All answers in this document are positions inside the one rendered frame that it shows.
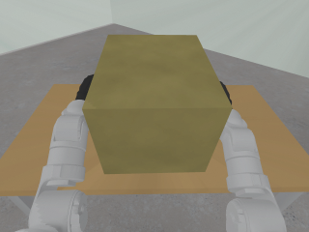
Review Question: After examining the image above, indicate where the robot right upper arm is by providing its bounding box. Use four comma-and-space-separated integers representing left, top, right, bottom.
226, 198, 286, 232

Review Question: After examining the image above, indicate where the robot left upper arm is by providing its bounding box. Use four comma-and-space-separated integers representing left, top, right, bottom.
15, 189, 88, 232

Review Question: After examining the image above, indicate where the robot right hand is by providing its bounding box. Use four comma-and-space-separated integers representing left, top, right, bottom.
219, 81, 233, 109

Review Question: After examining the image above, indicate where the robot left hand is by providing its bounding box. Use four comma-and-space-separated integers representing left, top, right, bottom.
75, 74, 94, 101

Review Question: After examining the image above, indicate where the carton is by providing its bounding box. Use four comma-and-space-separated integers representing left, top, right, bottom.
82, 34, 233, 175

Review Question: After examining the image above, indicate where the right robot forearm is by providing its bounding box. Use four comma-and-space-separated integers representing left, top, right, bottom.
219, 109, 287, 232

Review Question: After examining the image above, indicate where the left robot forearm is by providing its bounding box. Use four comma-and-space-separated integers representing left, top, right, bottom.
28, 100, 89, 228

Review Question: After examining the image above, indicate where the table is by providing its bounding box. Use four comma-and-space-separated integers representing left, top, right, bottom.
0, 84, 309, 217

